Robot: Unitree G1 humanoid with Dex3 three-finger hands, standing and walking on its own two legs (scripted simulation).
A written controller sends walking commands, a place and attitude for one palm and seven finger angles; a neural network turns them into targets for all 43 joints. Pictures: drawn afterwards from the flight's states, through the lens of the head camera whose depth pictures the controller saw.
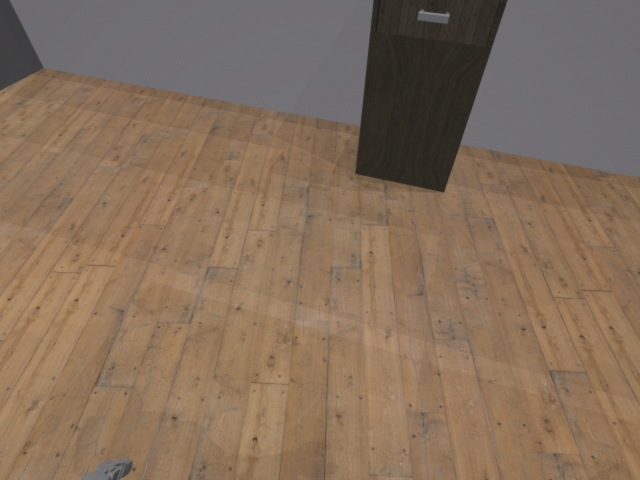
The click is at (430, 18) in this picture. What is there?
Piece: drawer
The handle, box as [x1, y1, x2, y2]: [417, 10, 449, 23]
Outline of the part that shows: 417,19 447,23 449,15 448,13 440,14 424,12 423,10 419,11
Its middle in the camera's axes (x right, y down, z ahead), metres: +0.40 -0.80 +1.38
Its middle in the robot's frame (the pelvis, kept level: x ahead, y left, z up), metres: +1.59 -0.33 +0.02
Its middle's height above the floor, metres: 0.79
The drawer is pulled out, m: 0.00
